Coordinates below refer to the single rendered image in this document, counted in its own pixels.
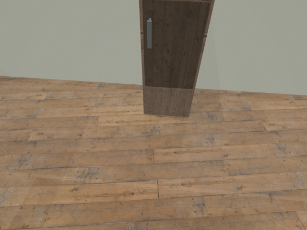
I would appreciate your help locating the cupboard door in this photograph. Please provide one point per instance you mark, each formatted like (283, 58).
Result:
(178, 28)

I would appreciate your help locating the handle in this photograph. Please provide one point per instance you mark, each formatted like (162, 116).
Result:
(149, 33)

